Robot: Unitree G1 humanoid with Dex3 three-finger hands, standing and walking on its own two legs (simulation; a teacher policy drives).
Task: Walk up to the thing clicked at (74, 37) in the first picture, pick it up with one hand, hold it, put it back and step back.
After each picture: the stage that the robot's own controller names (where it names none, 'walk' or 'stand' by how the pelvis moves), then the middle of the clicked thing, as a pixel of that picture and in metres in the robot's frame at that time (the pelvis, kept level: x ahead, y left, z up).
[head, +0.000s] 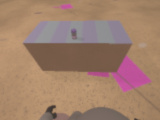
stand; (74, 34) +0.94 +0.30 -0.06
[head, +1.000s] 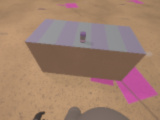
walk; (82, 37) +0.85 +0.15 -0.04
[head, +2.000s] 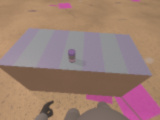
walk; (72, 56) +0.54 +0.19 -0.05
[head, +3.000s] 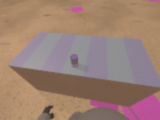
stand; (74, 60) +0.50 +0.21 -0.05
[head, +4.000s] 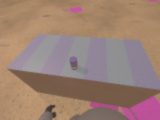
stand; (73, 63) +0.48 +0.20 -0.06
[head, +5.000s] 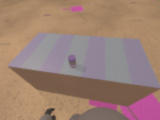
stand; (72, 61) +0.50 +0.22 -0.06
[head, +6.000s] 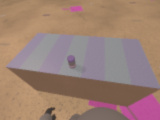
stand; (71, 62) +0.49 +0.23 -0.06
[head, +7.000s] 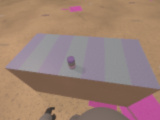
stand; (71, 62) +0.48 +0.23 -0.06
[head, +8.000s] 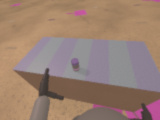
rise first; (75, 65) +0.47 +0.22 -0.06
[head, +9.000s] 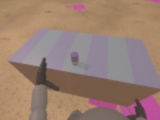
go down; (74, 58) +0.51 +0.20 -0.05
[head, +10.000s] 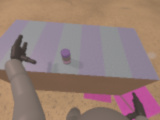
go down; (66, 56) +0.47 +0.20 -0.02
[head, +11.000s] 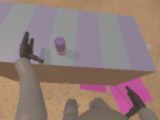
close in; (60, 46) +0.50 +0.21 +0.01
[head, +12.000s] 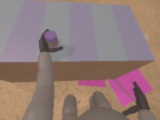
close; (52, 41) +0.52 +0.22 +0.04
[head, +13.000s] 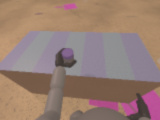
lift; (68, 58) +0.38 +0.17 +0.13
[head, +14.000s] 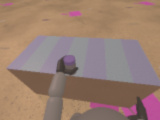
hold; (70, 65) +0.32 +0.17 +0.13
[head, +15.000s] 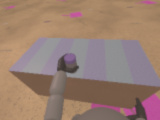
hold; (71, 63) +0.33 +0.16 +0.14
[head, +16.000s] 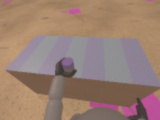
hold; (69, 67) +0.32 +0.17 +0.11
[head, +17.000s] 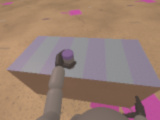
crouch; (69, 59) +0.36 +0.18 +0.14
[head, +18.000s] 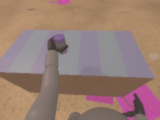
crouch; (61, 44) +0.47 +0.21 +0.15
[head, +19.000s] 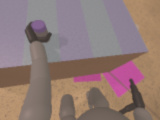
lower; (41, 32) +0.57 +0.21 +0.06
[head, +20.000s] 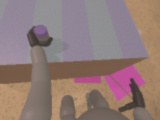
lower; (43, 36) +0.55 +0.22 +0.04
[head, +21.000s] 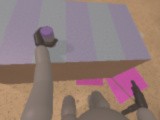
lower; (49, 37) +0.54 +0.21 +0.05
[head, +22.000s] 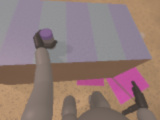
lower; (48, 39) +0.53 +0.22 +0.05
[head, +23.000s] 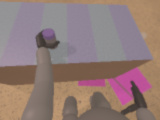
loosen; (50, 39) +0.53 +0.21 +0.05
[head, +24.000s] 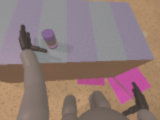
withdraw; (50, 39) +0.53 +0.22 +0.04
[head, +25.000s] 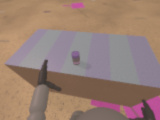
sink last; (76, 58) +0.49 +0.19 -0.02
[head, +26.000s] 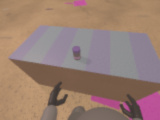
stand; (76, 53) +0.54 +0.20 -0.01
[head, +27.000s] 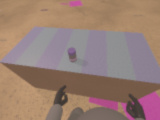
stand; (72, 55) +0.51 +0.21 +0.00
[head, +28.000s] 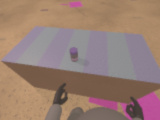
stand; (74, 54) +0.52 +0.21 -0.01
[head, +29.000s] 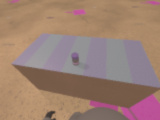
stand; (75, 59) +0.54 +0.21 -0.05
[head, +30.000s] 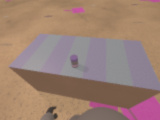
stand; (74, 61) +0.50 +0.21 -0.06
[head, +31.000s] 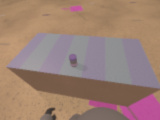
stand; (73, 60) +0.50 +0.22 -0.06
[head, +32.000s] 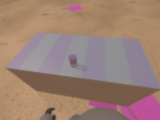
walk; (73, 61) +0.50 +0.22 -0.06
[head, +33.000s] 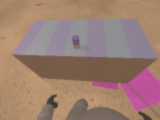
walk; (76, 42) +0.66 +0.21 -0.05
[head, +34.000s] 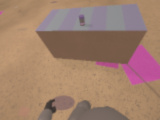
walk; (82, 20) +1.06 +0.25 -0.04
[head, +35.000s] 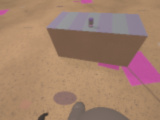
walk; (90, 22) +1.19 +0.15 -0.05
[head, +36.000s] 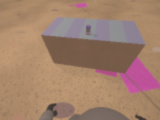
stand; (88, 30) +1.07 +0.12 -0.07
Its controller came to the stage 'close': yes
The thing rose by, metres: 0.21
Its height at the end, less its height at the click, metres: +0.00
